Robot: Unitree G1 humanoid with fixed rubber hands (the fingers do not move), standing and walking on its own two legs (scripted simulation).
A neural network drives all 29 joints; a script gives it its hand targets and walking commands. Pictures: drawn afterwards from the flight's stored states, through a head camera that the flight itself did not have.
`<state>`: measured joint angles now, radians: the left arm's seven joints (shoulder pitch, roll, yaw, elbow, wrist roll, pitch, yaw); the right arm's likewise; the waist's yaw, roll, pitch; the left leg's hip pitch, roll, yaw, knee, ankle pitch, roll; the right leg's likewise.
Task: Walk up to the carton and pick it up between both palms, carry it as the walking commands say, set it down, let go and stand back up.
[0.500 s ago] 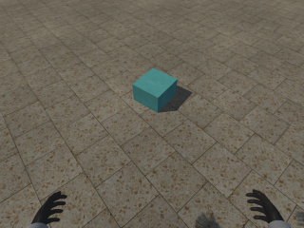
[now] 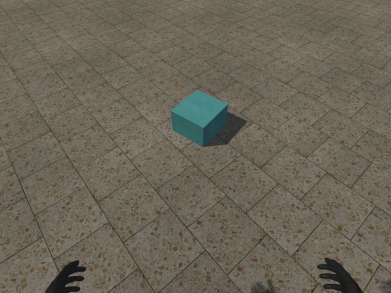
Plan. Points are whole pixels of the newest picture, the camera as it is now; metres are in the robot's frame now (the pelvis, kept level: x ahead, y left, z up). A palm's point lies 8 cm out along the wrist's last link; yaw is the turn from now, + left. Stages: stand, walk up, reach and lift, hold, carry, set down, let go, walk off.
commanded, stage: stand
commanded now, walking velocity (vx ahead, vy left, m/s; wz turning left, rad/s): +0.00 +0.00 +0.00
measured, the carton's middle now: (199, 117) +1.31 -0.02 -0.67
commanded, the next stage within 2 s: walk up in 0.10 s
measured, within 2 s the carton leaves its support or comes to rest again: neither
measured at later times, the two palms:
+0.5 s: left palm out of the picture +0.08 +0.39 -0.06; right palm (362, 279) +0.16 -0.31 -0.05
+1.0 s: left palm (41, 185) +0.37 +0.41 -0.05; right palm (318, 283) +0.16 -0.25 -0.10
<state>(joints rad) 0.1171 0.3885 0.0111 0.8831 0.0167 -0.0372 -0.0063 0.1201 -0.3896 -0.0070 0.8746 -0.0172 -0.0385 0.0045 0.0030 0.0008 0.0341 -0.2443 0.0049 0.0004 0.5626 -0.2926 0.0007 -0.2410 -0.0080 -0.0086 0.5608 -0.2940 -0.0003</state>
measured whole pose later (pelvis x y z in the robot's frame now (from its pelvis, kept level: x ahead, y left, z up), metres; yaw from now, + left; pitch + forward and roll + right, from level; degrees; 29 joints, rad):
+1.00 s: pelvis +0.18 +0.09 -0.01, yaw -18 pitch +0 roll -2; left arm 0.34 0.50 0.09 0.76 0.02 -0.13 0.03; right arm 0.31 -0.48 -0.11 0.68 -0.05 -0.01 0.09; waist -0.03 0.11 0.02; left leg -0.46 0.06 -0.01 1.09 -0.38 0.03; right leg -0.37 0.04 -0.05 0.63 -0.25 -0.05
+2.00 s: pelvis +0.59 +0.26 -0.03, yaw -30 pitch -2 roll +0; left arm 0.36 0.51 0.05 0.79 0.01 -0.12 0.06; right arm 0.29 -0.49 -0.11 0.66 -0.04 0.00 0.09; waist -0.05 0.04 0.06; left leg -0.42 0.05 0.08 0.82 -0.38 0.05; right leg -0.53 -0.03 -0.04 1.02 -0.49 -0.04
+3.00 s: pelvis +0.86 +0.35 -0.02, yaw -38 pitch -2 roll -1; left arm 0.17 0.46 0.05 0.86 0.01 -0.03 0.00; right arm 0.18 -0.46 -0.03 0.84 0.00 -0.08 -0.02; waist 0.01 -0.01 0.07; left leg -0.38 0.04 0.07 0.80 -0.39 0.02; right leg -0.39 -0.03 0.01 0.77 -0.34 0.01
